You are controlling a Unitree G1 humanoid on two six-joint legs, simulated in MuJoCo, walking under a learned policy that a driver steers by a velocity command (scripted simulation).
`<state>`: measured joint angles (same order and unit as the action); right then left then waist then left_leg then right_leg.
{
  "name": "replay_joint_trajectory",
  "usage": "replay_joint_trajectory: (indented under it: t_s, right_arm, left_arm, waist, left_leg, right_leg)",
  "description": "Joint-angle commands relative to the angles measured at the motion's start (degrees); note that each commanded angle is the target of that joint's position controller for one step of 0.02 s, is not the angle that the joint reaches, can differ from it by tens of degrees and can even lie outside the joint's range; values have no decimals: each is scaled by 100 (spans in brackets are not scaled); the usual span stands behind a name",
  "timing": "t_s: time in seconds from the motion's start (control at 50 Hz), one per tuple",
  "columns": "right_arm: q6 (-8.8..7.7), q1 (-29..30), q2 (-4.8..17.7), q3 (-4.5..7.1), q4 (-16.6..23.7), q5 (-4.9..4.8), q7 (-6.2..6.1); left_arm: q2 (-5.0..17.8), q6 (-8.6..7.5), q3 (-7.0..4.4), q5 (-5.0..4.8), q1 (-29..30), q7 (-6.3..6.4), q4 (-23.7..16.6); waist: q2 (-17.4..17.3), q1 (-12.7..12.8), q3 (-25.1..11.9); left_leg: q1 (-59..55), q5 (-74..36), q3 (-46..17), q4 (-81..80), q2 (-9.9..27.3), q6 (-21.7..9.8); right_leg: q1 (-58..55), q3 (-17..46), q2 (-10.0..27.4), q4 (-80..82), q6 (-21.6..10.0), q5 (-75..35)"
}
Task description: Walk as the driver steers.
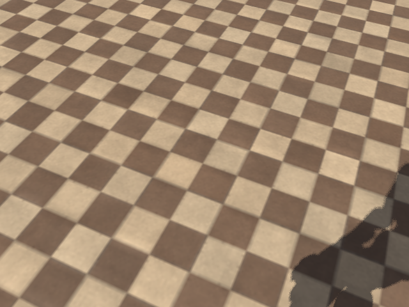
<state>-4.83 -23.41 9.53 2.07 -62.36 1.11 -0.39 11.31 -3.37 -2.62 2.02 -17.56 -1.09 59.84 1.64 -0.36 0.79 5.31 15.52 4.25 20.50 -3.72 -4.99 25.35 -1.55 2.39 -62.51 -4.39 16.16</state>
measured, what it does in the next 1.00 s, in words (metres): walks ahead, turning right: right foot, then left foot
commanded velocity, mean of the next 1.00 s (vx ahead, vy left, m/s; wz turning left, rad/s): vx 0.48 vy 0.00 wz -0.33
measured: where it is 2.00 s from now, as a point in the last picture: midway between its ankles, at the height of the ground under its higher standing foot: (284, 195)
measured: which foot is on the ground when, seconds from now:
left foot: down 0.00-0.32, up 0.34-0.84, down 0.86-1.00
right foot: up 0.00-0.28, down 0.30-0.86, up 0.88-1.00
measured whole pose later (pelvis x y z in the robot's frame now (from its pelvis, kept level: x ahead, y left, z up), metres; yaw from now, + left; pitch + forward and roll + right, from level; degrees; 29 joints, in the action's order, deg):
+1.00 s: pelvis +0.56 -0.02 -0.01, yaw -22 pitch +1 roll +0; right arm -4.4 -7.1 13.2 2.3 -45.4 2.3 -0.5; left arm 15.8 -2.4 -4.8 1.1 -19.9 -0.4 51.1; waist 2.0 3.1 2.8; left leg 18.4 10.1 4.2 27.2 -0.9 -2.2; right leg 20.7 3.1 -2.9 -65.4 -4.7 21.1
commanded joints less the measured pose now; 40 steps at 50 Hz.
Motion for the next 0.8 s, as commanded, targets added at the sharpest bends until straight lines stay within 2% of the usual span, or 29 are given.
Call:
replay_joint_trajectory:
  t_s: [0.02, 0.08, 0.14, 0.2, 0.24, 0.26, 0.28, 0.3, 0.32, 0.34, 0.36, 0.38, 0.4, 0.42, 0.44, 0.48, 0.52, 0.56, 0.64, 0.74, 0.78, 0.8]
  right_arm:
    - [-127, -640, 468, -6, -32, -26, -56]
    - [-140, -824, 474, -63, -70, -15, -66]
    - [-155, -855, 471, -102, -67, -20, -82]
    - [-176, -902, 602, -81, -114, -19, -111]
    - [-198, -708, 737, -45, -92, -2, -127]
    - [-186, -639, 806, -14, -84, 20, -143]
    - [-150, -569, 865, 15, -72, 28, -151]
    - [-129, -563, 884, 28, -58, 11, -138]
    - [-121, -688, 630, -13, 85, 17, -115]
    - [-129, -1129, 297, 3, 170, -128, 18]
    - [-135, -549, 605, 43, 363, -1, 23]
    - [-184, 130, 725, 74, 581, 30, 55]
    - [-215, 310, 648, 76, 654, 21, 56]
    - [-166, 401, 615, 86, 729, 75, 52]
    - [-76, 338, 512, 69, 757, 128, 59]
    - [66, 401, 460, 70, 874, 159, 61]
    - [154, 843, 511, 75, 1096, 162, 69]
    - [190, 1513, 593, 88, 1376, 138, 79]
    - [201, 2371, 618, 75, 1744, 97, 134]
    - [151, 3196, 641, 5, 2187, 49, 169]
    - [93, 3223, 713, -2, 2312, 13, 170]
    - [60, 3009, 782, 14, 2300, -2, 159]
  left_arm:
    - [175, 54, -63, -4, 94, -67, -296]
    - [112, 100, -32, -20, 968, -82, -636]
    - [18, 95, 39, -81, 1767, -94, -949]
    - [127, 90, 28, -108, 1961, -61, -1087]
    - [285, 52, -45, -107, 1530, 2, -1003]
    - [396, 16, -109, -105, 1000, 34, -834]
    - [479, -25, -184, -105, 205, 64, -553]
    - [634, -51, -275, -46, -543, 103, -297]
    - [1123, -52, -411, 51, -1293, 128, -190]
    - [1267, 45, -443, -33, -1050, 63, -222]
    - [1129, 57, -411, -156, -262, 4, -350]
    - [771, 35, -315, -181, 158, -8, -464]
    - [535, -4, -248, -143, 264, -8, -423]
    - [431, -59, -200, -131, 248, 34, -395]
    - [406, -106, -173, -131, 223, 72, -364]
    - [555, -186, -190, -143, -51, 106, -323]
    - [718, -185, -216, -166, -274, 122, -338]
    - [725, -157, -210, -184, -545, 118, -351]
    - [722, -107, -214, -180, -1073, 120, -366]
    - [810, -56, -240, -99, -1409, 185, -454]
    - [896, -47, -271, -71, -1333, 226, -535]
    - [966, -48, -294, -71, -1168, 246, -602]
  waist:
    - [-496, 81, 549]
    - [-553, -20, 679]
    - [-650, -133, 823]
    - [-718, -94, 786]
    - [-725, 182, 480]
    - [-723, 404, 167]
    - [-671, 715, -241]
    - [-549, 1016, -582]
    - [136, 1144, -1132]
    - [1259, 640, -1478]
    - [458, 418, -745]
    - [-27, 376, -171]
    - [-434, 159, 168]
    - [-478, -8, 231]
    - [-378, -143, 203]
    - [-215, -203, 161]
    - [-113, -136, 260]
    - [-30, 58, 405]
    - [130, 410, 303]
    - [286, 667, 292]
    - [359, 599, 275]
    - [401, 448, 228]
  left_leg:
    - [-576, -1850, -1381, -1184, 1531, -548]
    - [-508, -2660, -1000, -1219, 1415, -562]
    - [-282, -3091, -727, -1275, 1299, -520]
    - [-499, -3859, -646, -1161, 1457, -500]
    - [-853, -5273, -432, -537, 1522, -420]
    - [-1020, -5854, -299, 141, 1522, -360]
    - [-993, -5910, -170, 1114, 1461, -293]
    - [-392, -5051, -22, 2300, 1306, -217]
    - [650, -2578, 228, 4265, 899, -139]
    - [2640, 1264, -182, 6151, -226, 64]
    - [3319, 777, -676, 6264, 278, -62]
    - [3375, 228, -682, 5967, 530, -67]
    - [3084, -22, -695, 5492, 715, -24]
    - [2755, -66, -746, 5104, 844, 57]
    - [2491, -46, -737, 4844, 886, 149]
    - [2436, -14, -622, 4433, 873, 313]
    - [2693, -306, -509, 3944, 891, 482]
    - [3073, -784, -442, 3338, 910, 631]
    - [3407, -1491, -424, 2494, 775, 730]
    - [3527, -1304, -407, 1755, 517, 677]
    - [3173, -1169, -464, 1338, 437, 587]
    - [2706, -1042, -482, 1075, 376, 519]
  right_leg:
    - [1411, -33, 164, 89, 98, -368]
    - [1609, -280, 85, 797, 188, -712]
    - [1149, -515, -89, 2029, 170, -1158]
    - [597, -620, -236, 2686, -43, -1276]
    - [11, -670, -456, 2853, -286, -1057]
    - [-484, -678, -602, 2893, -404, -877]
    - [-1261, -693, -745, 3162, -518, -893]
    - [-2311, -437, -542, 3401, -659, -792]
    - [-3329, 1326, 836, 3487, -1011, -60]
    - [-4227, 4588, 1906, 4691, -1958, 531]
    - [-3629, 4288, 1684, 5015, -1824, 1173]
    - [-2851, 3467, 1543, 5088, -1647, 878]
    - [-2154, 2935, 1313, 5216, -1450, 60]
    - [-1711, 2514, 1058, 5215, -1297, -586]
    - [-1447, 2184, 862, 5222, -1200, -1026]
    - [-1290, 1865, 693, 5212, -1202, -1629]
    - [-1208, 1724, 573, 5327, -1182, -1584]
    - [-1333, 1744, 501, 5412, -1071, -1625]
    - [-1992, 1780, 407, 5170, -784, -2275]
    - [-2754, 2006, 456, 4686, -842, -3049]
    - [-2850, 2144, 519, 4452, -776, -3309]
    - [-2734, 2165, 514, 4303, -674, -3487]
